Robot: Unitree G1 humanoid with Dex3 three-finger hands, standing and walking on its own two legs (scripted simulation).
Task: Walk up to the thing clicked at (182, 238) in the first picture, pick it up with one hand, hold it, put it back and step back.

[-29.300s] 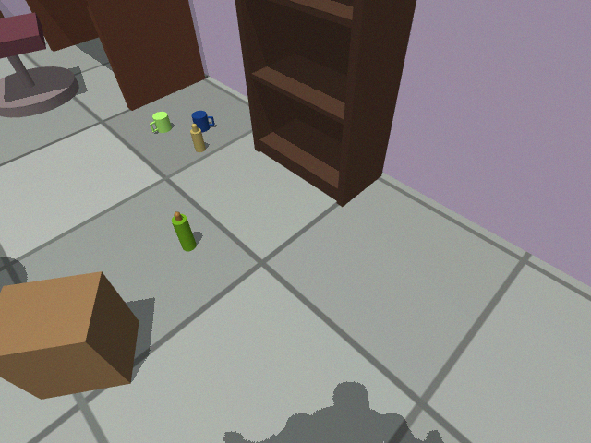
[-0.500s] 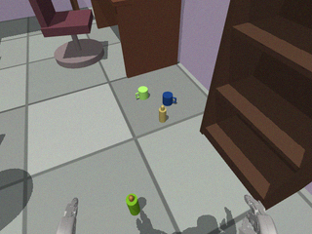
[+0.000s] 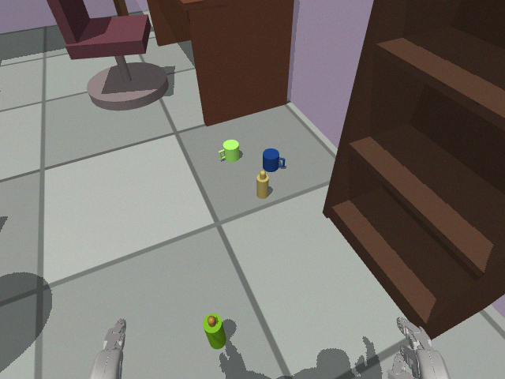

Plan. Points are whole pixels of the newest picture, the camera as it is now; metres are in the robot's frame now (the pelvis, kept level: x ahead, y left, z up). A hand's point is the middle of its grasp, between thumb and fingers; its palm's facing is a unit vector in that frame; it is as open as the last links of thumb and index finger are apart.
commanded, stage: home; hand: left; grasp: from the side
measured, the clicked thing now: (214, 330) +0.42 +0.16 -0.62
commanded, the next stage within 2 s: stand in 0.10 s
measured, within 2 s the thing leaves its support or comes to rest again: neither
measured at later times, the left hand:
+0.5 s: hand out of the picture +0.17 +0.19 -0.06, palm faces +0.10 -0.96 -0.28, open 12.9 cm
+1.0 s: hand out of the picture +0.08 +0.25 -0.11, palm faces +0.01 -0.94 -0.35, open 7.4 cm
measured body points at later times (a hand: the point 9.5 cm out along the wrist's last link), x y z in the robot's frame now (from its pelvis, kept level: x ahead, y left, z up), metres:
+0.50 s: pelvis +0.00 +0.01 +0.00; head +0.02 +0.01 +0.45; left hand +0.16 +0.24 -0.04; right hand +0.16 -0.23 -0.07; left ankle +0.00 +0.12 -0.69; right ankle +0.02 -0.12 -0.69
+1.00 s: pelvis -0.01 +0.01 +0.03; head +0.00 +0.01 +0.48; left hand +0.07 +0.30 -0.09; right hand +0.08 -0.28 -0.09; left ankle +0.00 +0.12 -0.69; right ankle +0.02 -0.12 -0.69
